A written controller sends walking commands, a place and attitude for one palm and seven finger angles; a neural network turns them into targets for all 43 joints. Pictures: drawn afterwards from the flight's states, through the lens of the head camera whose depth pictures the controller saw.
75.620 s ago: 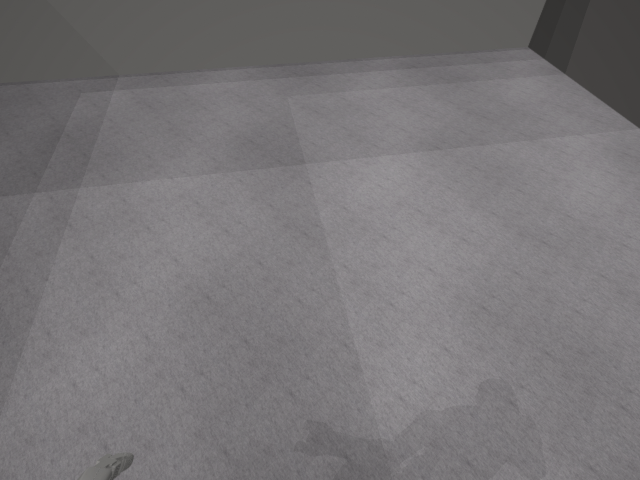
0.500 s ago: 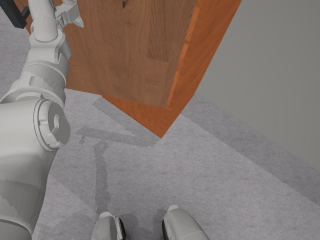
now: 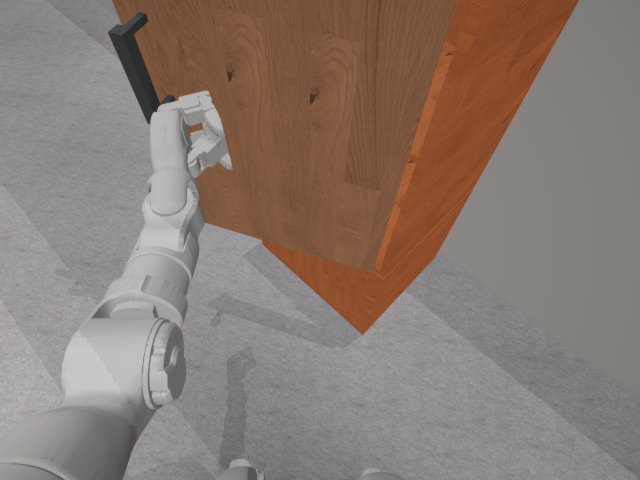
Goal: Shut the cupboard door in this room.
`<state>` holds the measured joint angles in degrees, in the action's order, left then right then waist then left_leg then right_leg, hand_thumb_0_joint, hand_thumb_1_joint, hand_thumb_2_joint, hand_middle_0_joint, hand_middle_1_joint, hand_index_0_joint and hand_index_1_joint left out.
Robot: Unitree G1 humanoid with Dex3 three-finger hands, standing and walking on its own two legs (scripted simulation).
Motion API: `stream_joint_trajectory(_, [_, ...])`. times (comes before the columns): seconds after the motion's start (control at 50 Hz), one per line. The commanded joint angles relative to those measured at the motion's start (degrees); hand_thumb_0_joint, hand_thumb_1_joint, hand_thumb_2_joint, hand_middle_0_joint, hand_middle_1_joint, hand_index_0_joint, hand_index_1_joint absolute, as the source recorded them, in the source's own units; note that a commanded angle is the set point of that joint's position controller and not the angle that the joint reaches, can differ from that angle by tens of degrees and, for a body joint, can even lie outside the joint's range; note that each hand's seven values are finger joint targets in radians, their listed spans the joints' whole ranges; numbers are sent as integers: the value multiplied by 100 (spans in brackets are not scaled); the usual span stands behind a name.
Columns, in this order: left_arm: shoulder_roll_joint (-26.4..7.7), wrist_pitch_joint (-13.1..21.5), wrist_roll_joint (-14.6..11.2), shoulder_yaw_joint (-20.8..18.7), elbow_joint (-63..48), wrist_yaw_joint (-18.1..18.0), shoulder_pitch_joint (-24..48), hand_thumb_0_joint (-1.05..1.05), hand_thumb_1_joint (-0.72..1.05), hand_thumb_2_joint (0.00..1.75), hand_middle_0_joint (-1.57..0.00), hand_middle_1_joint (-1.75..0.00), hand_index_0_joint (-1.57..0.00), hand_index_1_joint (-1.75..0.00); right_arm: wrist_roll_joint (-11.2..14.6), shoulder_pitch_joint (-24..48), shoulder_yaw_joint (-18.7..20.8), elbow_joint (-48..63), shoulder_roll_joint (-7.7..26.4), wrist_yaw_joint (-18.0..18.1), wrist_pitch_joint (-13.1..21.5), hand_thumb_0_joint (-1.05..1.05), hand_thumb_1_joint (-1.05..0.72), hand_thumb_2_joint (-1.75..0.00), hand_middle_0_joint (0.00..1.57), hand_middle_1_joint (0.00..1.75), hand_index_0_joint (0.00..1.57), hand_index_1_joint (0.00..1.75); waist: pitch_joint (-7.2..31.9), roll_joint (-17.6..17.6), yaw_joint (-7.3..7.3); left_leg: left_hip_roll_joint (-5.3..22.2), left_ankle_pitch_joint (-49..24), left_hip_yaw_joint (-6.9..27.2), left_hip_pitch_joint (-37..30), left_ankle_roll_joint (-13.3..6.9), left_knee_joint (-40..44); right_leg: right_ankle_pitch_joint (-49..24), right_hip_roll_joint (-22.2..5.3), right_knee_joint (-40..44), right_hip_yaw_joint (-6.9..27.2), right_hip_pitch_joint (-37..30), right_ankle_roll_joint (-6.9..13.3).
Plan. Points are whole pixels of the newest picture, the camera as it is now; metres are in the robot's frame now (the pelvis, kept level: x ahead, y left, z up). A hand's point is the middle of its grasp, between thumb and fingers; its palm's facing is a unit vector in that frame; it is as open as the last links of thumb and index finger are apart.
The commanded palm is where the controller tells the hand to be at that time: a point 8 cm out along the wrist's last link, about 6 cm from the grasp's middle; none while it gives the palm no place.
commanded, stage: draw the hand back to the body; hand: left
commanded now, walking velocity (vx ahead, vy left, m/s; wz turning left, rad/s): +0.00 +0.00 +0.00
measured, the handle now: (148, 72) +0.66 +0.20 +0.12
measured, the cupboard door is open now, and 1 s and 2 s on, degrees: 26 26 26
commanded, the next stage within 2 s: step back with the hand held close in 1.70 s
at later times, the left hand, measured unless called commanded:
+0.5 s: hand (157, 188) +0.42 +0.15 +0.14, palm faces +0.10 -0.99 +0.00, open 3.1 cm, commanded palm +0.37 +0.19 +0.15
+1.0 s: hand (1, 321) +0.26 +0.23 +0.18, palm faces +0.29 -0.92 -0.25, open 3.8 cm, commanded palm +0.21 +0.27 +0.20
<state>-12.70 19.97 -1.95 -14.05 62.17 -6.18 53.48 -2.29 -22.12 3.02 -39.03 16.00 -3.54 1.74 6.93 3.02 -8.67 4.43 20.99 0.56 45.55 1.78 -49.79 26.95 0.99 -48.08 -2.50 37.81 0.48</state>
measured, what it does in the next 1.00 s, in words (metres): stands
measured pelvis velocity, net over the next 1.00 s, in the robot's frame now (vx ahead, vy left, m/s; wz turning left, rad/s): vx -0.02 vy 0.01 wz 0.01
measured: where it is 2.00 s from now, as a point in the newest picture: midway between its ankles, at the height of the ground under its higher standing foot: outside the picture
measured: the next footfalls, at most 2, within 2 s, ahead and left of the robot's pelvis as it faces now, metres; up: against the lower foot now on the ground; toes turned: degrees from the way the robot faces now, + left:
none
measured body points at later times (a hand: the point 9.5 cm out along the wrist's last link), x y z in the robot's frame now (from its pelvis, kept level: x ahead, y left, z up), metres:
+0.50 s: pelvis -0.01 +0.00 +0.02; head +0.02 -0.01 +0.47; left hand +0.41 +0.20 +0.14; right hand +0.02 -0.26 -0.11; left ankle +0.02 +0.14 -0.69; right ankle -0.04 -0.12 -0.69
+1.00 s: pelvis -0.02 +0.01 +0.05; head -0.03 -0.01 +0.49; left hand +0.24 +0.27 +0.19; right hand +0.19 -0.20 -0.03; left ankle +0.02 +0.14 -0.69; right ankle -0.04 -0.12 -0.69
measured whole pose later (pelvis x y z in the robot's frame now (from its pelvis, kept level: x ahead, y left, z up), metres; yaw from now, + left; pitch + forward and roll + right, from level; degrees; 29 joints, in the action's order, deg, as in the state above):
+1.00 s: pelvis -0.02 +0.01 +0.05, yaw +0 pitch -3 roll +0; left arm -16.3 5.0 -3.8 -8.5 -1.0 -5.3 -4.0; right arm 1.9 -8.8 -2.8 -33.5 12.6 4.5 2.3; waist -0.2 3.6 2.1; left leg 1.8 11.1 -1.8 12.5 0.4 -26.7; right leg 16.8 -1.2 -25.6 -1.0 5.7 -0.9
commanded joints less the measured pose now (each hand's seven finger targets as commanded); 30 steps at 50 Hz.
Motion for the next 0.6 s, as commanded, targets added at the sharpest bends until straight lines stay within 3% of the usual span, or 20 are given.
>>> stream_joint_trajectory(0.0, [-951, 183, 152, 44, -724, -115, 3246, 0, 90, 90, -130, -150, -130, -150, 29, -983, 189, 100, 685, 89, 17, 0, -90, -90, 20, 30, 20, 30, 2017, -43, -334, -429, -1948, -63, -2234, -299, 184, -3010, 215, 566, 38, -36, -73])
stream_joint_trajectory(0.04, [-1085, 33, 82, -104, -457, -162, 3336, 0, 90, 90, -130, -150, -130, -150, 41, -920, 152, 153, 716, 136, -2, 0, -90, -90, 20, 30, 20, 30, 1923, -404, -359, -451, -1684, -77, -1944, -318, 270, -2899, 189, 639, 78, -203, -101])
stream_joint_trajectory(0.08, [-1344, 71, 10, -349, -536, -189, 3574, 0, 90, 90, -130, -150, -130, -150, 53, -863, 117, 212, 736, 183, 15, 0, -90, -90, 20, 30, 20, 30, 2197, -401, -338, -461, -1723, -63, -1950, -321, 280, -2946, 161, 598, 116, -342, -114])
stream_joint_trajectory(0.1, [-1165, 71, -18, -235, -429, -174, 3543, 0, 90, 90, -130, -150, -130, -150, 36, -801, 109, 220, 692, 187, 27, 0, -90, -90, 20, 30, 20, 30, 2124, -365, -341, -476, -1666, -92, -1908, -321, 256, -2935, 169, 622, 136, -326, -111])
stream_joint_trajectory(0.12, [-1478, 160, -34, -542, -558, -164, 3405, 0, 90, 90, -130, -150, -130, -150, 39, -805, 105, 278, 717, 198, 55, 0, -90, -90, 20, 30, 20, 30, 2354, -478, -229, -471, -1680, -85, -1875, -331, 241, -2946, 154, 591, 156, -483, -116])
stream_joint_trajectory(0.16, [-1890, 360, -22, -907, -911, -82, 2802, 0, 90, 90, -130, -150, -130, -150, 14, -783, 97, 427, 710, 212, 52, 0, -90, -90, 20, 30, 20, 30, 2812, -242, 117, -504, -1947, -132, -2044, -321, 307, -3240, 158, 501, 172, -970, -63])
stream_joint_trajectory(0.18, [-1915, 461, 7, -904, -1175, -7, 2522, 0, 90, 90, -130, -150, -130, -150, 46, -691, 91, 519, 681, 214, 55, 0, -90, -90, 20, 30, 20, 30, 3067, -91, 204, -481, -2168, -171, -2206, -308, 319, -3448, 143, 457, 175, -1095, -61])
stream_joint_trajectory(0.22, [-1621, 520, 56, -632, -1527, 162, 1955, 0, 90, 90, -130, -150, -130, -150, 75, -639, 90, 640, 618, 199, 53, 0, -90, -90, 20, 30, 20, 30, 3111, -17, 317, -465, -2362, -221, -2383, -299, 353, -3614, 169, 467, 135, -1203, -44])
stream_joint_trajectory(0.26, [-1333, 313, -7, -429, -1542, 340, 1135, 0, 90, 90, -130, -150, -130, -150, 145, -606, 117, 722, 607, 204, 21, 0, -90, -90, 20, 30, 20, 30, 2738, -243, 365, -464, -2216, -280, -2354, -321, 476, -3597, 213, 636, 107, -1330, -44])
stream_joint_trajectory(0.28, [-1436, 210, -136, -506, -1830, 417, 1065, 0, 90, 90, -130, -150, -130, -150, 214, -530, 112, 777, 644, 227, 11, 0, -90, -90, 20, 30, 20, 30, 2547, -504, 378, -442, -2091, -307, -2276, -343, 592, -3635, 213, 752, 114, -1436, -83])
stream_joint_trajectory(0.3, [-1272, 20, -281, -407, -1957, 515, 698, 0, 90, 90, -130, -150, -130, -150, 256, -430, 132, 825, 628, 261, -14, 0, -90, -90, 20, 30, 20, 30, 2353, -688, 429, -456, -1929, -348, -2194, -348, 690, -3666, 230, 864, 115, -1649, -91])
stream_joint_trajectory(0.32, [-1199, -110, -456, -357, -2256, 598, 725, 0, 90, 90, -130, -150, -130, -150, 338, -351, 128, 875, 647, 311, -15, 0, -90, -90, 20, 30, 20, 30, 2163, -877, 366, -451, -1823, -366, -2219, -371, 785, -3659, 225, 998, 117, -1674, -126])
stream_joint_trajectory(0.34, [-1109, -248, -600, -307, -2498, 659, 640, 0, 90, 90, -130, -150, -130, -150, 363, -256, 130, 880, 626, 352, -2, 0, -90, -90, 20, 30, 20, 30, 2011, -877, 416, -470, -1672, -379, -2247, -374, 865, -3568, 226, 1108, 125, -1769, -139])
stream_joint_trajectory(0.38, [-1056, -336, -753, -176, -3230, 724, 760, 0, 90, 90, -130, -150, -130, -150, 447, -62, 90, 893, 590, 437, 75, 0, -90, -90, 20, 30, 20, 30, 1883, -426, 406, -465, -1626, -376, -2567, -389, 975, -3305, 222, 1248, 134, -1667, -134])
stream_joint_trajectory(0.44, [-978, -324, -712, 40, -3901, 710, 373, 0, 90, 90, -130, -150, -130, -150, 433, 131, 61, 829, 511, 522, 206, 0, -90, -90, 20, 30, 20, 30, 1600, -194, 475, -450, -1559, -323, -2852, -400, 1081, -2952, 230, 1345, 104, -1602, -103])
stream_joint_trajectory(0.48, [-1132, -278, -654, -7, -4329, 695, 138, 0, 90, 90, -130, -150, -130, -150, 446, 272, 28, 808, 496, 559, 300, 0, -90, -90, 20, 30, 20, 30, 1590, 142, 529, -441, -1582, -293, -3093, -382, 1155, -2748, 214, 1368, 82, -1524, -78])
stream_joint_trajectory(0.5, [-957, -331, -650, 164, -4369, 729, -200, 0, 90, 90, -130, -150, -130, -150, 444, 367, 15, 806, 464, 566, 334, 0, -90, -90, 20, 30, 20, 30, 1439, 234, 582, -432, -1567, -284, -3141, -361, 1200, -2658, 216, 1358, 34, -1526, -41])
stream_joint_trajectory(0.58, [-1075, -711, -864, 9, -4636, 898, -1145, 0, 90, 90, -119, -138, -119, -138, 532, 791, -72, 959, 506, 624, 437, 0, -90, -90, 20, 30, 20, 30, 1128, -177, 769, -455, -1207, -254, -3049, -349, 1473, -2205, 170, 1558, 6, -1680, -61])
